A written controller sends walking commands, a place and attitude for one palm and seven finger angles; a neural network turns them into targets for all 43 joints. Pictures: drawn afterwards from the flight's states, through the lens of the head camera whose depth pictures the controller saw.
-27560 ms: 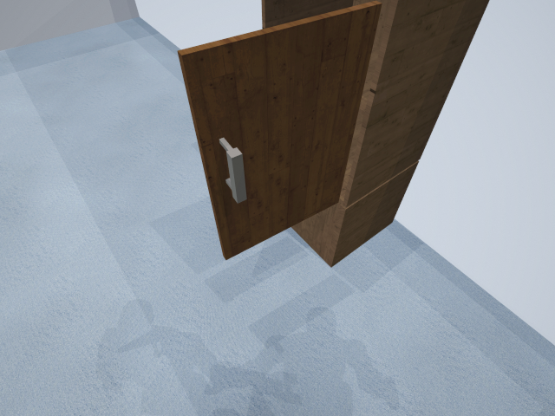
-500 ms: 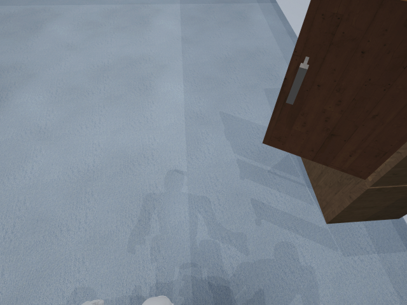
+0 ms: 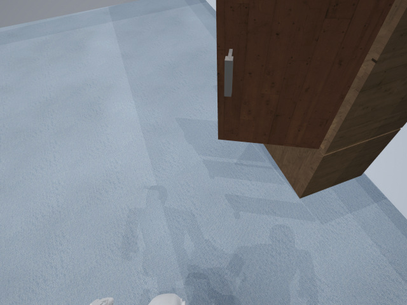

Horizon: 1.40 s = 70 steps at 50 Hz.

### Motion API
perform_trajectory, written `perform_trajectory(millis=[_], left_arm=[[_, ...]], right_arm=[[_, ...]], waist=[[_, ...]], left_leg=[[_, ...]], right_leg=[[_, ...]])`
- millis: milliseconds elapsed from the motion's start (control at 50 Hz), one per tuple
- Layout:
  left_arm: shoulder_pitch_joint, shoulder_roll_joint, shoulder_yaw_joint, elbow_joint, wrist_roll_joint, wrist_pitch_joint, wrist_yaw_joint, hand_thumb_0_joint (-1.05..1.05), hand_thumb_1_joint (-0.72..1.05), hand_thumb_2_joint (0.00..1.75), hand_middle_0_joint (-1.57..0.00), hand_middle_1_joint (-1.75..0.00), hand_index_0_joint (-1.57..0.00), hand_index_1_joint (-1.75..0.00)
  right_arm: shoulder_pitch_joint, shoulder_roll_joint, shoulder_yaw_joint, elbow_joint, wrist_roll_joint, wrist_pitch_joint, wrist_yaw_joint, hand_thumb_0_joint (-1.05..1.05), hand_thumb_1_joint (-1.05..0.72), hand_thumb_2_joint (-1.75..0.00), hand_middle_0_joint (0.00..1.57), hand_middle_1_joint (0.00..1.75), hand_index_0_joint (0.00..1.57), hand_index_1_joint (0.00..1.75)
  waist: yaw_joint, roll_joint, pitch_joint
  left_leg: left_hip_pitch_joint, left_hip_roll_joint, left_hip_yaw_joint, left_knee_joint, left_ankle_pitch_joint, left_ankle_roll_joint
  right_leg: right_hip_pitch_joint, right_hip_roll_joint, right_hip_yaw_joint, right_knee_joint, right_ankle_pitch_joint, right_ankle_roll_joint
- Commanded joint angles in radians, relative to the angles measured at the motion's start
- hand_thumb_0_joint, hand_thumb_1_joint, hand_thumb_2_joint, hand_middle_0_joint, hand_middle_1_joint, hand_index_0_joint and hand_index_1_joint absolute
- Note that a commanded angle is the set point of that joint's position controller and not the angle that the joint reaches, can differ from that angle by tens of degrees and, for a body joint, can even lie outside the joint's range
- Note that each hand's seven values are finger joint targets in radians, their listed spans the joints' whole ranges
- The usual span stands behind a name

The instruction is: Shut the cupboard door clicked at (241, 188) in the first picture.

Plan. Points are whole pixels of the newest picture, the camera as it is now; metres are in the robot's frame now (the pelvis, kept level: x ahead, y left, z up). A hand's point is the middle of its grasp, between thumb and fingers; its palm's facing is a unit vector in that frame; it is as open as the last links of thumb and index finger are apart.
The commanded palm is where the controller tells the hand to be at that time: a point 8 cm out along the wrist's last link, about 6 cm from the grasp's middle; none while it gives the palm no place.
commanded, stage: take the last steps up to it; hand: left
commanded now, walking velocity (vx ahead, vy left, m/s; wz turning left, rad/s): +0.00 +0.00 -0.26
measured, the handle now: (229, 73) +0.74 -0.05 +0.02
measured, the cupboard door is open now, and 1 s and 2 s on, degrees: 60 60 60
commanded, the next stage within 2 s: come to a stop and stand still in 0.86 s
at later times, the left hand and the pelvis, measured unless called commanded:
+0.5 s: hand (129, 295) +0.16 +0.19 -0.16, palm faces -0.16 -0.98 -0.15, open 7.4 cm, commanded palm none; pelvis +0.07 +0.00 +0.02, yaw -9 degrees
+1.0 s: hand (188, 242) +0.29 +0.07 -0.18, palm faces -0.12 -0.98 -0.16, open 7.2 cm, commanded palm none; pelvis +0.23 -0.11 +0.00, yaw -9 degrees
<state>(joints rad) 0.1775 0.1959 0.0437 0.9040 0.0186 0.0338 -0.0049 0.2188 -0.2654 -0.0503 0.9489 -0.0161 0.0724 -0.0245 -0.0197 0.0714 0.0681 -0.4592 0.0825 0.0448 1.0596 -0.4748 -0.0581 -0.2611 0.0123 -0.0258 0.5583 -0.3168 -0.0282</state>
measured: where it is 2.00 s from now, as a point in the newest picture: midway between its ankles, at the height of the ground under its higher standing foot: (243, 299)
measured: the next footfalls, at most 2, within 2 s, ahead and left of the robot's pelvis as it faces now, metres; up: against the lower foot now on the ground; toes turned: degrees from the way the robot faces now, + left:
left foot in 0.24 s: +0.07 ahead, +0.13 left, +0.00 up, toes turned +1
right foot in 0.70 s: +0.26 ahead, -0.24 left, +0.00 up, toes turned -4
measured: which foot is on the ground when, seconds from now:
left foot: up 0.00-0.22, down 0.24-0.70, up 0.72-0.98, down 1.00-1.00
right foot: down 0.00-0.24, up 0.26-0.68, down 0.70-1.00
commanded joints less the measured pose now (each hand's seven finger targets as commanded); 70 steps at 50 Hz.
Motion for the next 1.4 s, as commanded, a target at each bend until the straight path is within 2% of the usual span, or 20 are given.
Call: perform_trajectory(millis=[0, 120, 180, 200, 220, 240, 280, 360, 560, 640, 680, 720, 840, 940, 960, 1000, 1100, 1200, 1280, 1380], left_arm=[[0.035, 0.189, 0.044, -0.049, 0.003, -0.028, 0.026, 0.00, 0.90, 0.90, -0.20, -0.30, -0.20, -0.30], [0.060, 0.201, 0.057, -0.023, 0.012, -0.023, 0.018, 0.00, 0.90, 0.90, -0.20, -0.30, -0.20, -0.30], [0.011, 0.179, 0.054, -0.022, 0.000, -0.017, 0.003, 0.00, 0.90, 0.90, -0.20, -0.30, -0.20, -0.30], [0.021, 0.118, 0.041, -0.033, -0.006, -0.015, -0.005, 0.00, 0.90, 0.90, -0.20, -0.30, -0.20, -0.30], [0.004, 0.070, 0.028, -0.061, -0.005, -0.015, -0.014, 0.00, 0.90, 0.90, -0.20, -0.30, -0.20, -0.30], [-0.076, 0.119, 0.037, -0.090, 0.010, -0.011, -0.021, 0.00, 0.90, 0.90, -0.20, -0.30, -0.20, -0.30], [-0.043, 0.127, 0.056, -0.056, 0.025, -0.009, -0.039, 0.00, 0.90, 0.90, -0.20, -0.30, -0.20, -0.30], [0.015, 0.094, 0.045, -0.012, 0.015, -0.005, -0.053, 0.00, 0.90, 0.90, -0.20, -0.30, -0.20, -0.30], [-0.143, 0.062, 0.018, -0.035, 0.010, -0.018, -0.061, 0.00, 0.90, 0.90, -0.20, -0.30, -0.20, -0.30], [0.141, 0.135, 0.043, 0.069, 0.009, -0.044, -0.044, 0.00, 0.90, 0.90, -0.20, -0.30, -0.20, -0.30], [0.351, 0.289, 0.073, 0.143, 0.005, -0.065, -0.014, 0.00, 0.90, 0.90, -0.20, -0.30, -0.20, -0.30], [0.224, 0.224, 0.060, 0.116, -0.004, -0.062, 0.008, 0.00, 0.90, 0.90, -0.20, -0.30, -0.20, -0.30], [0.035, 0.105, 0.014, 0.080, 0.008, -0.080, 0.021, 0.00, 0.90, 0.90, -0.20, -0.30, -0.20, -0.30], [0.052, 0.088, 0.013, 0.107, -0.004, -0.072, 0.015, 0.00, 0.90, 0.90, -0.20, -0.30, -0.20, -0.30], [0.067, 0.060, 0.006, 0.109, -0.010, -0.069, 0.017, 0.00, 0.90, 0.90, -0.20, -0.30, -0.20, -0.30], [0.124, 0.008, -0.013, 0.106, -0.023, -0.058, 0.027, 0.00, 0.90, 0.90, -0.20, -0.30, -0.20, -0.30], [0.147, 0.062, -0.006, 0.137, -0.013, -0.018, 0.041, 0.00, 0.90, 0.90, -0.20, -0.30, -0.20, -0.30], [0.131, 0.113, 0.016, 0.093, 0.004, -0.015, 0.042, 0.00, 0.90, 0.90, -0.20, -0.30, -0.20, -0.30], [0.176, 0.151, 0.027, 0.099, 0.013, -0.025, 0.055, 0.00, 0.90, 0.90, -0.20, -0.30, -0.20, -0.30], [0.136, 0.162, 0.034, 0.062, 0.010, -0.026, 0.062, 0.00, 0.90, 0.90, -0.20, -0.30, -0.20, -0.30]], right_arm=[[-0.005, -0.054, -0.012, -0.074, 0.002, -0.039, 0.006, 0.00, -0.90, -0.90, 0.20, 0.30, 0.20, 0.30], [-0.009, -0.024, -0.005, -0.074, 0.000, -0.057, 0.005, 0.00, -0.90, -0.90, 0.20, 0.30, 0.20, 0.30], [0.119, -0.043, -0.003, -0.030, -0.008, -0.086, -0.001, 0.00, -0.90, -0.90, 0.20, 0.30, 0.20, 0.30], [0.193, -0.117, -0.018, -0.008, -0.015, -0.098, -0.008, 0.00, -0.90, -0.90, 0.20, 0.30, 0.20, 0.30], [0.272, -0.221, -0.043, 0.001, -0.028, -0.100, -0.012, 0.00, -0.90, -0.90, 0.20, 0.30, 0.20, 0.30], [0.276, -0.237, -0.042, -0.004, -0.027, -0.095, -0.019, 0.00, -0.90, -0.90, 0.20, 0.30, 0.20, 0.30], [0.165, -0.153, -0.018, -0.035, -0.027, -0.103, -0.020, 0.00, -0.90, -0.90, 0.20, 0.30, 0.20, 0.30], [0.164, -0.092, 0.001, -0.022, -0.019, -0.127, -0.024, 0.00, -0.90, -0.90, 0.20, 0.30, 0.20, 0.30], [0.260, -0.114, -0.028, 0.057, -0.027, -0.122, -0.010, 0.00, -0.90, -0.90, 0.20, 0.30, 0.20, 0.30], [0.200, -0.116, -0.030, 0.063, -0.012, -0.115, -0.002, 0.00, -0.90, -0.90, 0.20, 0.30, 0.20, 0.30], [0.193, 0.009, -0.004, 0.020, 0.013, -0.115, 0.007, 0.00, -0.90, -0.90, 0.20, 0.30, 0.20, 0.30], [0.124, -0.003, -0.013, 0.010, 0.012, -0.103, 0.008, 0.00, -0.90, -0.90, 0.20, 0.30, 0.20, 0.30], [0.183, 0.069, 0.005, 0.052, -0.012, -0.080, 0.020, 0.00, -0.90, -0.90, 0.20, 0.30, 0.20, 0.30], [0.211, 0.062, 0.011, 0.064, -0.014, -0.102, 0.019, 0.00, -0.90, -0.90, 0.20, 0.30, 0.20, 0.30], [0.235, 0.026, 0.010, 0.078, -0.013, -0.111, 0.014, 0.00, -0.90, -0.90, 0.20, 0.30, 0.20, 0.30], [0.220, -0.072, 0.005, 0.065, -0.013, -0.113, -0.010, 0.00, -0.90, -0.90, 0.20, 0.30, 0.20, 0.30], [0.044, -0.039, 0.019, 0.049, 0.009, -0.083, -0.037, 0.00, -0.90, -0.90, 0.20, 0.30, 0.20, 0.30], [-0.007, -0.070, -0.033, 0.003, 0.012, -0.042, -0.024, 0.00, -0.90, -0.90, 0.20, 0.30, 0.20, 0.30], [-0.065, 0.004, -0.028, -0.018, 0.010, -0.014, -0.010, 0.00, -0.90, -0.90, 0.20, 0.30, 0.20, 0.30], [-0.097, -0.006, -0.022, -0.019, 0.010, -0.010, 0.003, 0.00, -0.90, -0.90, 0.20, 0.30, 0.20, 0.30]], waist=[[0.015, -0.241, -0.121], [0.032, -0.241, -0.117], [-0.038, -0.200, -0.083], [-0.067, 0.012, -0.094], [-0.095, 0.291, -0.075], [-0.110, 0.160, -0.002], [-0.035, 0.092, 0.077], [-0.002, 0.104, 0.020], [-0.052, 0.104, 0.032], [0.089, -0.022, -0.100], [0.151, -0.414, -0.262], [0.099, -0.252, -0.129], [-0.036, -0.172, -0.063], [-0.054, -0.134, -0.057], [-0.055, -0.045, -0.071], [-0.025, 0.173, -0.105], [0.027, 0.143, -0.059], [0.012, -0.099, -0.144], [0.060, -0.302, -0.104], [0.054, -0.217, -0.108]], left_leg=[[-0.074, -0.006, -0.030, 0.006, 0.064, -0.017], [0.037, -0.033, 0.018, -0.300, 0.044, -0.009], [0.348, -0.049, 0.048, -0.607, 0.201, 0.009], [0.494, 0.095, -0.153, -0.740, 0.069, 0.049], [0.512, 0.366, -0.521, -0.855, -0.098, 0.147], [0.388, 0.450, -0.576, -0.924, -0.186, 0.215], [0.263, 0.332, -0.407, -0.936, -0.110, 0.158], [0.343, 0.244, -0.112, -0.863, 0.304, 0.136], [0.387, 0.260, 0.026, -0.803, 0.464, 0.159], [0.237, 0.175, 0.115, -0.479, 0.573, 0.092], [-0.118, -0.043, 0.116, 0.056, -0.193, 0.040], [-0.166, 0.027, -0.012, 0.194, -0.077, 0.065], [0.054, 0.038, 0.025, -0.105, 0.078, 0.038], [0.299, -0.032, 0.082, -0.521, 0.300, 0.037], [0.391, 0.007, 0.015, -0.591, 0.420, 0.046], [0.396, 0.313, -0.294, -0.678, 0.927, 0.216], [0.388, 0.195, -0.110, -0.635, 1.211, 0.192], [0.357, 0.087, -0.029, -0.510, 0.710, 0.106], [0.048, -0.098, -0.021, -0.103, -0.116, 0.037], [-0.047, -0.085, -0.078, 0.034, -0.024, 0.010]], right_leg=[[0.156, -0.237, 0.208, -0.187, 0.620, -0.152], [0.149, -0.236, 0.272, -0.212, 0.303, -0.171], [-0.098, -0.149, 0.247, -0.153, -0.057, -0.108], [-0.262, -0.053, 0.170, 0.025, -0.179, -0.052], [-0.428, 0.059, 0.005, 0.320, -0.305, 0.011], [-0.454, -0.010, 0.092, 0.479, -0.268, 0.001], [-0.434, -0.047, 0.089, 0.600, -0.091, 0.017], [-0.408, -0.056, 0.063, 0.595, 0.053, 0.048], [-0.272, -0.067, -0.063, 0.137, 0.093, 0.040], [0.207, -0.008, -0.083, -0.074, 0.151, -0.007], [0.494, -0.393, 0.427, -0.249, 0.092, -0.154], [0.304, -0.380, 0.371, -0.329, 0.058, -0.185], [-0.015, -0.263, 0.054, -0.302, 0.310, -0.166], [-0.064, -0.193, 0.044, -0.194, 0.153, -0.125], [-0.095, -0.150, 0.025, -0.091, 0.177, -0.083], [-0.109, -0.043, -0.041, 0.116, -0.148, 0.025], [-0.014, -0.073, 0.013, 0.011, -0.030, 0.041], [0.019, -0.136, 0.099, -0.040, 0.518, -0.010], [0.193, -0.362, 0.288, -0.130, 1.138, -0.174], [0.242, -0.325, 0.213, -0.140, 0.913, -0.175]])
